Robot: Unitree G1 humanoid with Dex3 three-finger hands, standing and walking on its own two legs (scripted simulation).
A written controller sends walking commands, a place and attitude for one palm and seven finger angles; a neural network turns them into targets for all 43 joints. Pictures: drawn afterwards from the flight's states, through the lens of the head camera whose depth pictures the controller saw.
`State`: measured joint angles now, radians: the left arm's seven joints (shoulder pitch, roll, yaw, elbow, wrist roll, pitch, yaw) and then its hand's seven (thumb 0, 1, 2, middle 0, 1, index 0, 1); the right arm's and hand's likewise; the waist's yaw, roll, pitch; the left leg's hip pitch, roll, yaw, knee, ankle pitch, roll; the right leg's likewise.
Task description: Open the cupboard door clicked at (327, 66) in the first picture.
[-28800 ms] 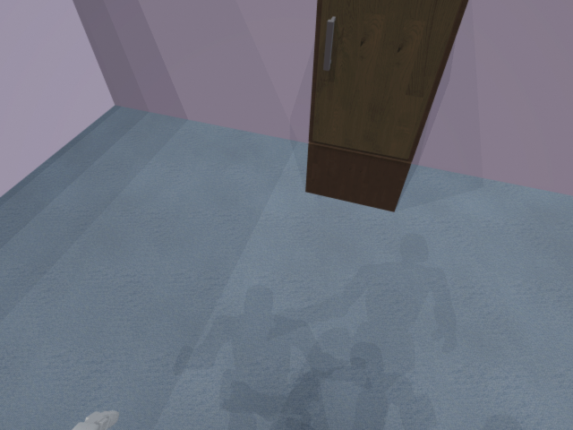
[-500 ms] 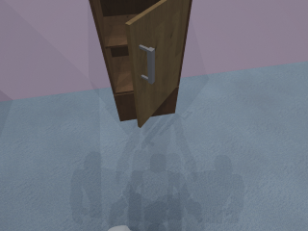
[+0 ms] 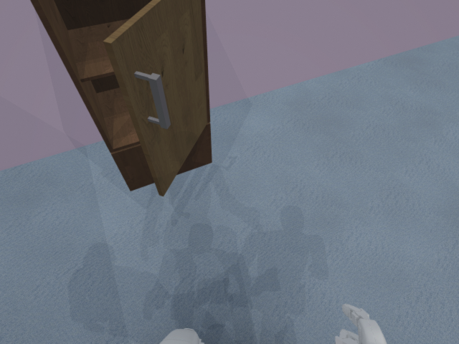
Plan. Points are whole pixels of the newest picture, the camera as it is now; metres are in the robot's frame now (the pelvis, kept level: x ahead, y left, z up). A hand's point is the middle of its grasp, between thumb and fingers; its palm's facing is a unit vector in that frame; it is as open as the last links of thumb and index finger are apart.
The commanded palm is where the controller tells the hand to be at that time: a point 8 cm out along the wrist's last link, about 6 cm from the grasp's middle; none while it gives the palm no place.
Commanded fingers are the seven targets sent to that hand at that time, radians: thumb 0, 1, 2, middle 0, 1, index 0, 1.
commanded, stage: walk to a spot facing it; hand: left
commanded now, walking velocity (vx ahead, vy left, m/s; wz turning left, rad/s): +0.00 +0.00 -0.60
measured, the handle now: (153, 101) +0.62 +0.26 +0.00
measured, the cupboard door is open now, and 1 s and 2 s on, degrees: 44 44 44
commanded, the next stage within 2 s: none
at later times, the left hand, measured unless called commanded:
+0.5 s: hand (157, 318) +0.17 +0.16 -0.16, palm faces -0.33 -0.90 -0.28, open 7.4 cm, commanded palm none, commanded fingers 0.00 0.90 0.90 -0.20 -0.30 -0.20 -0.30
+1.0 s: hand (244, 249) +0.33 +0.00 -0.16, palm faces -0.67 -0.74 -0.13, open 7.4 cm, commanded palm none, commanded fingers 0.00 0.90 0.90 -0.20 -0.30 -0.20 -0.30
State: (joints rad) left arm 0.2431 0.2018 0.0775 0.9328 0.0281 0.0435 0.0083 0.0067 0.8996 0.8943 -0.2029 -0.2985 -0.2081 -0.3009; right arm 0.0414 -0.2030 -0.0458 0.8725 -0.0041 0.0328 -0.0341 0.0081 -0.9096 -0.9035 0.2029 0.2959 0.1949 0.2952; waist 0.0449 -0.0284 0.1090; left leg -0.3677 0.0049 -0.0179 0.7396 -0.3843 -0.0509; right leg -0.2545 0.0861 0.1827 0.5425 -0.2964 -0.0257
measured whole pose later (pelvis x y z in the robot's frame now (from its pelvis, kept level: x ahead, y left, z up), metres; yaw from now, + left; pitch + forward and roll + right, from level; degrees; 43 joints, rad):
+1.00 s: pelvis +0.11 -0.05 +0.00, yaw -37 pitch +2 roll -1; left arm 0.03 0.21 0.06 0.92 0.03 0.04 -0.07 0.01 0.91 0.90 -0.19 -0.30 -0.20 -0.30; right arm 0.49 -0.14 0.00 1.02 -0.04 -0.06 -0.02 0.01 -0.91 -0.90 0.21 0.30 0.20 0.30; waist -0.06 -0.02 0.11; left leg 0.00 0.12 0.32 0.37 -0.37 -0.05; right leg -0.60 -0.08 -0.10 0.85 -0.21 -0.01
